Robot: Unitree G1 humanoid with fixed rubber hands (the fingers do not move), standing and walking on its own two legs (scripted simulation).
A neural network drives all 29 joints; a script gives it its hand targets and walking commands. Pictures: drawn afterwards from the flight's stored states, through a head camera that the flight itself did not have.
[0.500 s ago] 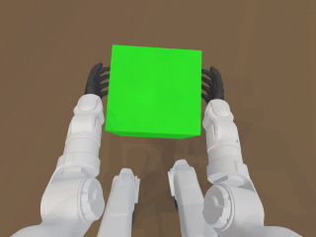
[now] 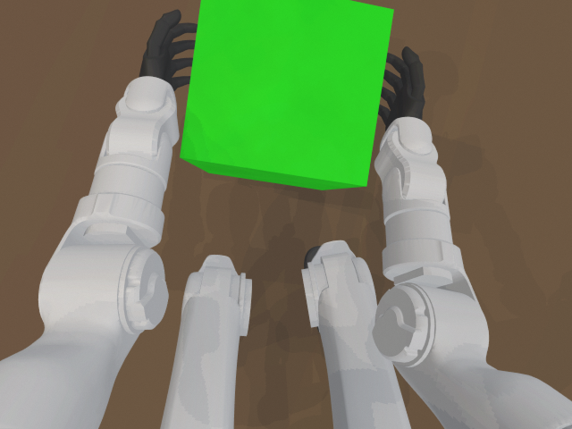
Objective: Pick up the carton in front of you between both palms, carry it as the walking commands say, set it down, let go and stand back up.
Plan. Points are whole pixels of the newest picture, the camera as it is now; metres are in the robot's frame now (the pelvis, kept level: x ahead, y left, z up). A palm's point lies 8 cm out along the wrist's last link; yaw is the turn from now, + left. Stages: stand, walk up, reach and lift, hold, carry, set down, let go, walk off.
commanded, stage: set down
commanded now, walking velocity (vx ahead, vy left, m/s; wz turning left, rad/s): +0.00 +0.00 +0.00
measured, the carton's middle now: (279, 110) +0.51 -0.04 -0.21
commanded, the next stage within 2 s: none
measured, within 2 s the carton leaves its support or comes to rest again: rests again in 1.02 s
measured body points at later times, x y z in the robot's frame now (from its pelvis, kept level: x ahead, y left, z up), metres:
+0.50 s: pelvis +0.00 +0.01 -0.06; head +0.35 +0.02 +0.22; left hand +0.56 +0.10 -0.23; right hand +0.50 -0.20 -0.22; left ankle +0.08 +0.11 -0.42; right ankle +0.13 -0.13 -0.42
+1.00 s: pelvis +0.00 +0.01 -0.07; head +0.35 +0.02 +0.20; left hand +0.55 +0.10 -0.25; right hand +0.49 -0.20 -0.24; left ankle +0.08 +0.11 -0.42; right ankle +0.13 -0.13 -0.42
